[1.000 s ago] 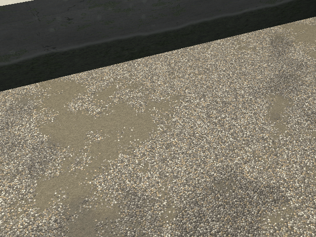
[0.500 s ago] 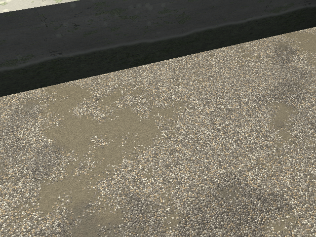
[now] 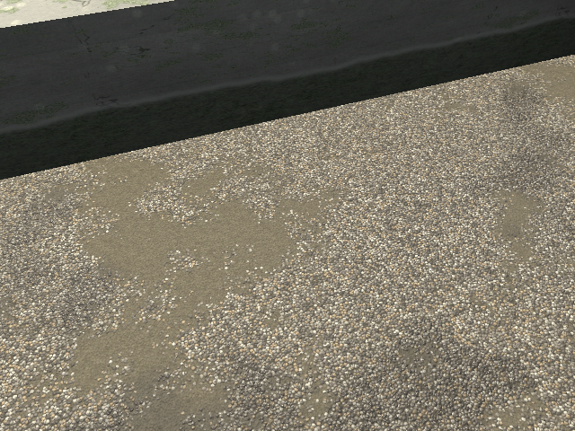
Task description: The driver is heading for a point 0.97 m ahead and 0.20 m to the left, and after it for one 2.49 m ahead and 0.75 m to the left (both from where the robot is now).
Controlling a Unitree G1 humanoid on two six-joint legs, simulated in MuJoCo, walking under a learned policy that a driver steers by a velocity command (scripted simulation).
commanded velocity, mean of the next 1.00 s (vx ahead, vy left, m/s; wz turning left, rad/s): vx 0.41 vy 0.00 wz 0.00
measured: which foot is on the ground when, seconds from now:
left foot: down 0.00-1.00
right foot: down 0.00-1.00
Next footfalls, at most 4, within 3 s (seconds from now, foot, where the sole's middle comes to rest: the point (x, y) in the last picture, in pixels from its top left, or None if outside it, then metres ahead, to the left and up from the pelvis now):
none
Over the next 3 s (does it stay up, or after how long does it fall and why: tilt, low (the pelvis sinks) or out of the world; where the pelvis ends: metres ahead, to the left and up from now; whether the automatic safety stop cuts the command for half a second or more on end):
stays up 0.00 0.00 0.00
